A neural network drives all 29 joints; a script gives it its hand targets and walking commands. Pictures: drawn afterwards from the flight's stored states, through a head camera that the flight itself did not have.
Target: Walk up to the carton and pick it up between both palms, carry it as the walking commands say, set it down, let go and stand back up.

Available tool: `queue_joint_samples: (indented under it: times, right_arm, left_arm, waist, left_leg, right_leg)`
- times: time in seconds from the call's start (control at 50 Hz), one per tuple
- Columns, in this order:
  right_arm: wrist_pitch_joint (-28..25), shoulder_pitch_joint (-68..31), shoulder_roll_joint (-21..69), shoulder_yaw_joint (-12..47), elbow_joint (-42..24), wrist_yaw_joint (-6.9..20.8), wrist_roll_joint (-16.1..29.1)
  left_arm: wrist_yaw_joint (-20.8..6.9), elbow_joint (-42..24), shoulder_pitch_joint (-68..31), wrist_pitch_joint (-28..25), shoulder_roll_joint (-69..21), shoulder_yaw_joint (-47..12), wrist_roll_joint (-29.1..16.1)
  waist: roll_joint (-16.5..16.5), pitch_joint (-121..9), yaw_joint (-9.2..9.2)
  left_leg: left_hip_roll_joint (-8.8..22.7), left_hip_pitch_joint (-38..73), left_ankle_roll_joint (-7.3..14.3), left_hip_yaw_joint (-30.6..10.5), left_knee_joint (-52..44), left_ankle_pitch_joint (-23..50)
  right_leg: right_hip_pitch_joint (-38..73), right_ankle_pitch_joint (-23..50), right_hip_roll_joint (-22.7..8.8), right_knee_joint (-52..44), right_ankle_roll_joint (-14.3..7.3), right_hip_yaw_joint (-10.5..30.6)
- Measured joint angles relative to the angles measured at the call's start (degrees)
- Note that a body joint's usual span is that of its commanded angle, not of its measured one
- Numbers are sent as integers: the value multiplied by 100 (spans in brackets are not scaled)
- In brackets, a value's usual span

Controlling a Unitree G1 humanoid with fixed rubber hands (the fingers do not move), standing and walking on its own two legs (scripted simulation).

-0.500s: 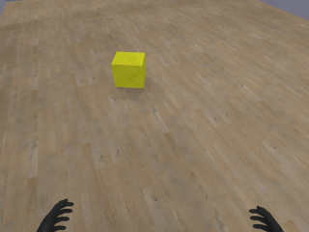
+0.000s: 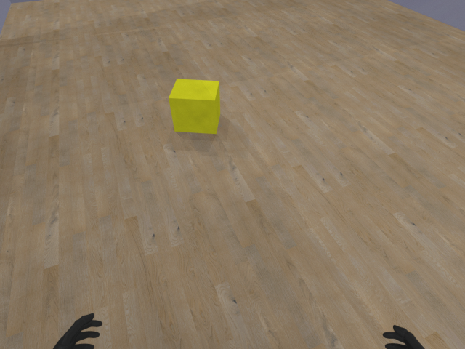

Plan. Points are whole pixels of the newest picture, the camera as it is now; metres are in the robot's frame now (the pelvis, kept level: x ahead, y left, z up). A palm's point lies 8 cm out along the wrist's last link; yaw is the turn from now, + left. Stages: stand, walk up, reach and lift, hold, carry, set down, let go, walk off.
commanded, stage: stand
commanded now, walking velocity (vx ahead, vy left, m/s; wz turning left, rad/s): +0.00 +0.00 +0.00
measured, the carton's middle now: (196, 106) +1.69 +0.31 -0.63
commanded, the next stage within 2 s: walk up in 0.54 s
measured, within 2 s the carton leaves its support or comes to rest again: neither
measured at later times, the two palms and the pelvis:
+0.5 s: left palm out of the picture +0.11 +0.31 -0.08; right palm out of the picture +0.11 -0.31 -0.08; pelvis +0.00 +0.00 +0.02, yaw +0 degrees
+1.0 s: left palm out of the picture +0.00 +0.33 -0.13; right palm out of the picture +0.17 -0.20 -0.09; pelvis +0.05 +0.06 +0.02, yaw +9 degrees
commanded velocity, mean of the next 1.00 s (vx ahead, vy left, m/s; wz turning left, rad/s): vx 0.14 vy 0.00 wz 0.15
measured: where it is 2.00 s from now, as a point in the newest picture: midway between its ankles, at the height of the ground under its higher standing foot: (179, 302)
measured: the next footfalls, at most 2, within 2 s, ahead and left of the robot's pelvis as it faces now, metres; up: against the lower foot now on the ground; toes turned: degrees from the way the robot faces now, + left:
left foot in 1.04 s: +0.09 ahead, +0.19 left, +0.00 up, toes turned +18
right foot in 1.50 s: +0.50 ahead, +0.12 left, +0.00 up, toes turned +14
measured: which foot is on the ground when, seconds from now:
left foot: down 0.00-0.76, up 0.78-1.00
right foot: down 0.00-1.00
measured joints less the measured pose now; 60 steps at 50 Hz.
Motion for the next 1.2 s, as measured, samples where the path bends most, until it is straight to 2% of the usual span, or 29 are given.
queue_joint_samples:
  times: [0.44, 0.72, 0.76, 0.78, 0.82, 0.86, 0.9, 0.94, 1.0, 1.02, 1.04, 1.06, 1.08, 1.12, 1.16, 1.2]
  right_arm:
    - [70, -266, -21, 77, 936, 7, 31]
    - [93, -297, -38, 80, 1317, -3, 37]
    - [223, -145, -19, 38, 1234, 101, -33]
    - [311, -64, 15, 36, 1178, 169, -56]
    - [393, 49, 122, 26, 1054, 268, -97]
    - [382, 121, 237, 6, 931, 339, -93]
    - [363, 165, 336, 27, 826, 398, -86]
    - [373, 206, 419, 78, 748, 434, -84]
    - [347, 306, 528, 130, 710, 414, -78]
    - [297, 353, 530, 122, 711, 386, -79]
    - [214, 382, 534, 83, 747, 338, -93]
    - [139, 422, 591, 40, 830, 269, -103]
    - [79, 528, 643, 5, 919, 207, -107]
    - [1, 836, 719, 6, 1122, 146, -101]
    - [-74, 1140, 787, 61, 1330, 94, -77]
    - [-158, 1404, 861, 121, 1548, 51, -59]
  left_arm:
    - [-8, 963, -271, 53, 14, -93, -35]
    - [4, 1326, -303, 85, 39, -99, -35]
    - [-13, 1252, -235, 131, -19, -18, 11]
    - [-18, 1200, -167, 144, -45, 13, 57]
    - [-29, 1161, 25, 146, -101, 50, 149]
    - [-48, 1219, 260, 121, -164, 68, 204]
    - [-84, 1313, 502, 86, -221, 87, 240]
    - [-134, 1394, 709, 63, -282, 111, 276]
    - [-201, 1449, 920, 60, -348, 133, 305]
    - [-215, 1449, 973, 62, -370, 126, 304]
    - [-223, 1444, 993, 73, -386, 112, 308]
    - [-224, 1421, 943, 112, -384, 86, 321]
    - [-215, 1383, 849, 141, -408, 56, 319]
    - [-226, 1304, 594, 88, -502, 23, 269]
    - [-254, 1215, 330, 7, -611, 7, 267]
    - [-273, 1137, 46, -6, -704, -9, 282]
  waist:
    - [3, 43, -8]
    - [5, 45, -5]
    - [16, -84, -54]
    - [-15, -142, -65]
    - [-114, -192, -12]
    - [-226, -198, 68]
    - [-327, -189, 112]
    - [-367, -186, 118]
    - [-388, -202, 112]
    - [-359, -207, 97]
    - [-342, -187, 62]
    - [-387, -145, 23]
    - [-399, -122, 25]
    - [-385, -97, 6]
    - [-355, -92, -92]
    - [-308, -81, -216]
  left_leg:
    - [-1, 693, -20, 11, -1218, 639]
    - [4, 875, -28, 13, -1589, 842]
    - [16, 583, 23, 17, -1172, 147]
    - [33, 319, 22, 109, -676, -130]
    - [103, -253, 8, 305, 519, -287]
    - [196, -643, -34, 446, 1237, -160]
    - [287, -769, -76, 549, 1281, -29]
    - [378, -696, -111, 633, 914, -46]
    - [413, -348, -113, 816, 136, 5]
    - [382, -158, -63, 851, -189, 75]
    - [311, -71, 87, 813, -351, 206]
    - [221, -140, 196, 795, -144, 164]
    - [157, -128, 260, 785, -43, 58]
    - [19, 164, 314, 745, -338, 8]
    - [-116, 542, 304, 655, -880, 180]
    - [-203, 838, 353, 516, -1275, 260]
  right_leg:
    - [683, 629, -1, -1199, 16, -4]
    - [865, 835, 1, -1572, 22, -1]
    - [774, 533, -101, -1464, 1, -220]
    - [763, 489, -188, -1490, 9, -352]
    - [807, 467, -365, -1609, 40, -545]
    - [943, 567, -575, -1821, 133, -728]
    - [1078, 743, -775, -1946, 269, -893]
    - [1177, 727, -905, -1890, 423, -1029]
    - [1256, 320, -1095, -1515, 614, -1211]
    - [1199, 79, -1163, -1196, 613, -1240]
    - [975, -366, -1230, -479, 528, -1146]
    - [607, -828, -1199, 518, 457, -812]
    - [204, -973, -1081, 1490, 392, -511]
    - [-440, -503, -875, 2689, 300, -237]
    - [-945, 86, -767, 3035, 288, -159]
    - [-1394, 486, -699, 2996, 321, -145]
